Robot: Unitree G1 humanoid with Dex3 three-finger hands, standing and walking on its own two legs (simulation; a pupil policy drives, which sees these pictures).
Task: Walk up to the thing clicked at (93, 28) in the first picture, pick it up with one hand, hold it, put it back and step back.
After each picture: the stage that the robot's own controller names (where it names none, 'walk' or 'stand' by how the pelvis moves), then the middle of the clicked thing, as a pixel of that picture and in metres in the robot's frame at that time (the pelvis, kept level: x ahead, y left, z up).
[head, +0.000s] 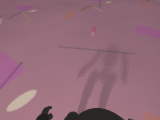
stand; (93, 31) +2.14 -0.04 -0.65
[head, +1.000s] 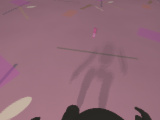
walk; (94, 32) +2.00 +0.02 -0.63
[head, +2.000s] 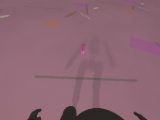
walk; (83, 49) +1.36 +0.11 -0.62
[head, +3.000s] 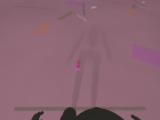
walk; (78, 66) +0.86 +0.14 -0.64
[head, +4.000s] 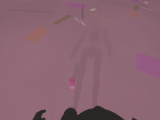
walk; (71, 84) +0.52 +0.18 -0.64
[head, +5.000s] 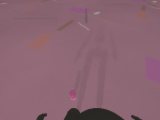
stand; (73, 95) +0.38 +0.20 -0.64
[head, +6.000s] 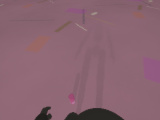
stand; (72, 99) +0.34 +0.21 -0.66
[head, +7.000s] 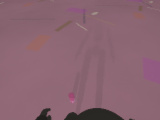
stand; (72, 98) +0.35 +0.20 -0.66
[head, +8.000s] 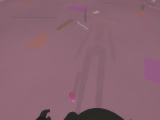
stand; (72, 97) +0.35 +0.19 -0.66
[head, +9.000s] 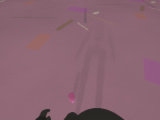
stand; (72, 98) +0.34 +0.19 -0.66
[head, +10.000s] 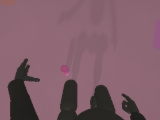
go down; (65, 71) +0.38 +0.23 -0.42
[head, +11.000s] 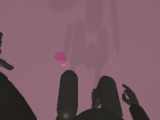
go down; (62, 60) +0.41 +0.26 -0.28
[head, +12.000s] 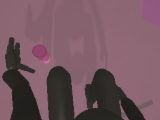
close in; (43, 56) +0.38 +0.30 -0.18
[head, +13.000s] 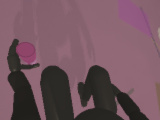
close; (29, 56) +0.37 +0.31 -0.15
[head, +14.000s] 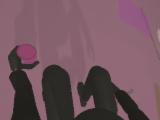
lift; (29, 57) +0.36 +0.31 -0.15
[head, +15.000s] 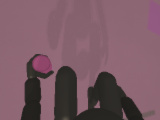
lift; (45, 66) +0.29 +0.30 -0.08
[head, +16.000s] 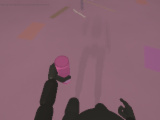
lift; (64, 72) +0.31 +0.17 +0.06
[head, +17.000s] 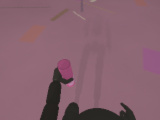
hold; (67, 75) +0.31 +0.16 +0.02
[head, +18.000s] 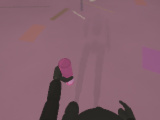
crouch; (67, 73) +0.32 +0.16 +0.01
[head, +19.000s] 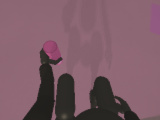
crouch; (55, 55) +0.42 +0.24 -0.06
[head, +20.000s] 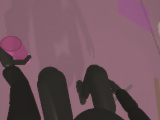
lower; (20, 53) +0.39 +0.34 -0.16
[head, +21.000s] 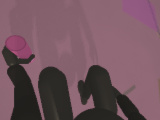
lower; (24, 52) +0.39 +0.33 -0.16
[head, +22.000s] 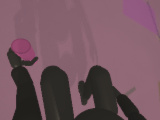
lower; (28, 54) +0.38 +0.32 -0.16
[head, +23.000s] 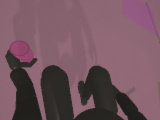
lower; (26, 56) +0.37 +0.33 -0.16
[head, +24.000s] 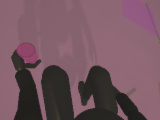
loosen; (31, 57) +0.37 +0.31 -0.16
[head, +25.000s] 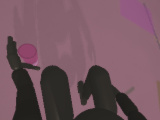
withdraw; (30, 57) +0.37 +0.31 -0.16
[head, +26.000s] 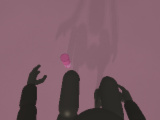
walk; (66, 61) +0.42 +0.25 -0.29
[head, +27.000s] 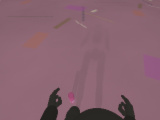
stand; (71, 98) +0.34 +0.19 -0.59
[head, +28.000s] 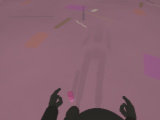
stand; (71, 97) +0.35 +0.21 -0.60
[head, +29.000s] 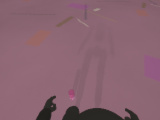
stand; (71, 95) +0.36 +0.20 -0.62
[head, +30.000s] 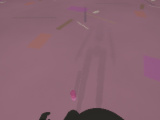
walk; (73, 95) +0.37 +0.19 -0.65
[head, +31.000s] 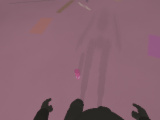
walk; (77, 74) +0.55 +0.19 -0.63
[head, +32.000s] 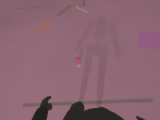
walk; (78, 62) +0.83 +0.23 -0.64
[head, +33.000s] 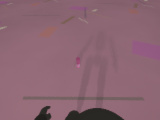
stand; (78, 62) +1.01 +0.22 -0.65
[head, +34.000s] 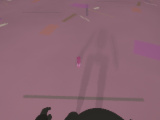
stand; (78, 62) +0.99 +0.21 -0.66
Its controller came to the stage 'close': yes
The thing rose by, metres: 0.68
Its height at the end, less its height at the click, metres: +0.00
